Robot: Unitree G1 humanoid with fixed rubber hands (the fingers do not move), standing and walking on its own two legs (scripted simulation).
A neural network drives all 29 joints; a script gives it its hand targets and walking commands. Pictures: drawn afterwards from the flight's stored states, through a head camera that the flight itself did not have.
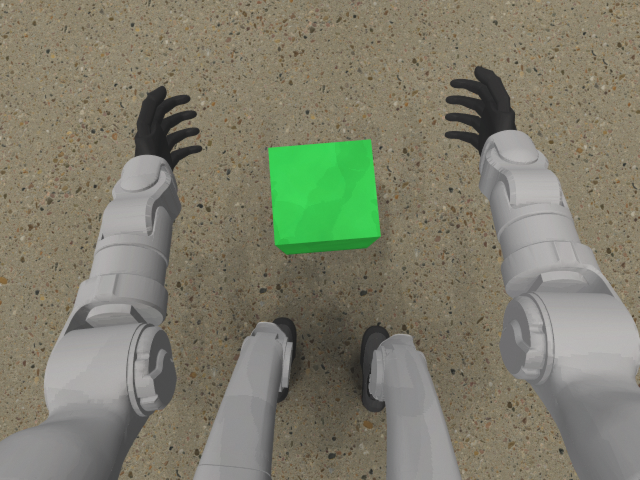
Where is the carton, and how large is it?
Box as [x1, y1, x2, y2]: [268, 139, 380, 254]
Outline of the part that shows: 370,139 268,148 275,245 286,254 367,247 380,236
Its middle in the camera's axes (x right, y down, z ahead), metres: +0.01 -0.08 +0.90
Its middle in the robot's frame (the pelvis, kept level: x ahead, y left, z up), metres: +0.50 +0.04 -0.53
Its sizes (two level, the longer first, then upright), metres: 0.210 0.200 0.250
